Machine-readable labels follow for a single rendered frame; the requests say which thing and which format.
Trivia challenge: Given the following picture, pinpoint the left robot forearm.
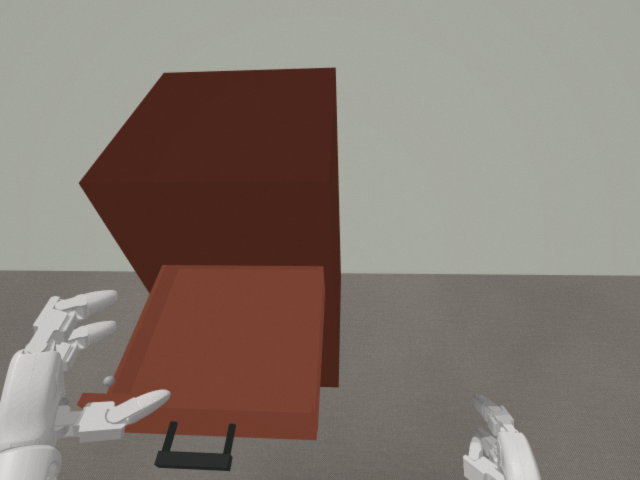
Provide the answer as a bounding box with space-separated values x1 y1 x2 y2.
0 445 62 480

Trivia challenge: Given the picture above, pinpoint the cabinet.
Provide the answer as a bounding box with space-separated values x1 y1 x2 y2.
79 68 341 387

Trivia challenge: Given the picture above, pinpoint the right robot hand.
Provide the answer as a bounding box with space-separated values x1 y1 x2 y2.
463 394 541 480

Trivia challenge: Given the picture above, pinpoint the handle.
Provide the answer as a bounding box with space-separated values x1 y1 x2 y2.
154 421 236 471

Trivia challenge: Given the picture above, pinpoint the drawer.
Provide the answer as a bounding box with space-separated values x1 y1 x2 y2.
77 265 325 440

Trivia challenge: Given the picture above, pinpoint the left robot hand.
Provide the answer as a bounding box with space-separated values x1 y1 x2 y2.
0 290 171 453

